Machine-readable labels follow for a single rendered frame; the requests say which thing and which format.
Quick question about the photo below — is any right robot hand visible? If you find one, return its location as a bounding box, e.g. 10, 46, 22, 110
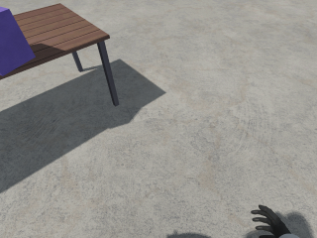
251, 204, 291, 238

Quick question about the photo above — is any table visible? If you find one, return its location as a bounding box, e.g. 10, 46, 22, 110
0, 3, 119, 106

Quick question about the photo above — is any carton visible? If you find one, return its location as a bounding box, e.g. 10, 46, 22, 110
0, 6, 36, 76

